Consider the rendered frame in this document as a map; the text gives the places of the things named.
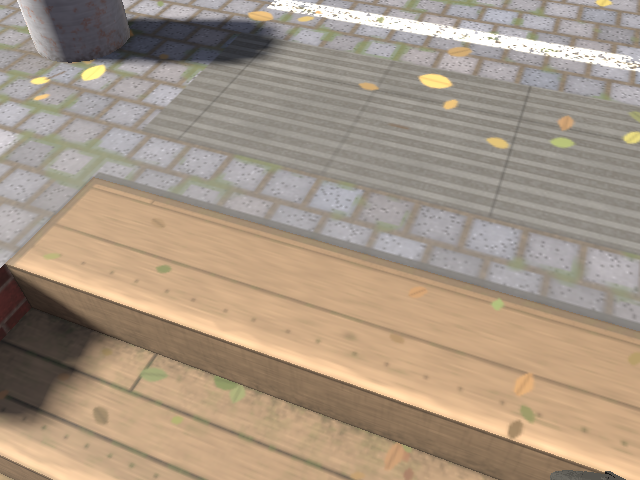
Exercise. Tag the stairs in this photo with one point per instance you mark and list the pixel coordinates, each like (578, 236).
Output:
(164, 401)

